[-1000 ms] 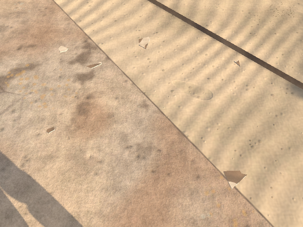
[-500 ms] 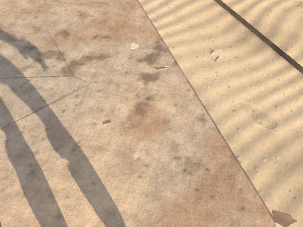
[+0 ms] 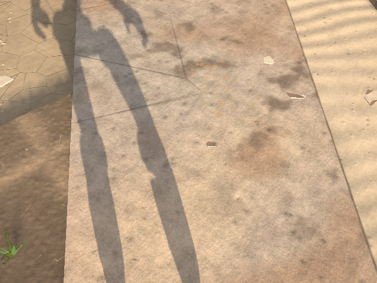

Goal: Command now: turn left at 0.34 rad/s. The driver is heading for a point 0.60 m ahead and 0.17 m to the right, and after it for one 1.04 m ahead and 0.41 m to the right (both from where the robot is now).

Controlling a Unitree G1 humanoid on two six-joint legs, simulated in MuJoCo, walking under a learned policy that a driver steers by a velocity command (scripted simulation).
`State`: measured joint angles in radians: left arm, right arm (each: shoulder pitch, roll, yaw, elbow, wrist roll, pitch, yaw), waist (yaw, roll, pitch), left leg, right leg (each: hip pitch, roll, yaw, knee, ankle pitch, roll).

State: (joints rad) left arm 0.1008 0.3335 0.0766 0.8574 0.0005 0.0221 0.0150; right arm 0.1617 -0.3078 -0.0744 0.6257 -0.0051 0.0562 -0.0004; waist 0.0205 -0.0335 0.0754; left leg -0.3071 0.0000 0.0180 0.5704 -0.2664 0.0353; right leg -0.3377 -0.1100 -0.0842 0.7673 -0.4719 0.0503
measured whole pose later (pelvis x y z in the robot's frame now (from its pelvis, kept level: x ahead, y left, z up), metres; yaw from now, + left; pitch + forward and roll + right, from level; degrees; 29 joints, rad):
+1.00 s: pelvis +0.15 +0.01 +0.01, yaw +3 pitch +2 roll +0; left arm 0.01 0.28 0.03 0.83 -0.02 -0.09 -0.05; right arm 0.48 -0.22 -0.04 0.96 0.00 -0.07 -0.01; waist -0.08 -0.03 0.03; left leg 0.09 -0.03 0.00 0.19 -0.31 0.04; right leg -0.65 -0.07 -0.04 0.76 -0.10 -0.01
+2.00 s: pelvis +0.70 -0.07 +0.01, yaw -30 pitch +1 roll +2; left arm 0.14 0.31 0.07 0.65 -0.02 -0.02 -0.03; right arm 0.32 -0.29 -0.07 0.83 0.00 -0.09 0.00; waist -0.08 -0.05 0.04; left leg -0.02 -0.01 0.15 0.25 -0.24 0.01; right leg -0.70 -0.10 0.05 0.84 -0.06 0.01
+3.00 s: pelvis +1.03 -0.35 +0.00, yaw -51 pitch -1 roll +1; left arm 0.25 0.25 0.04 0.76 0.02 0.04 0.03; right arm 0.15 -0.23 -0.01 0.79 -0.02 -0.02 0.02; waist -0.01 0.01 0.03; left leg -0.33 -0.02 0.02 0.51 -0.17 0.01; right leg -0.26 -0.03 0.07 0.58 -0.31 0.03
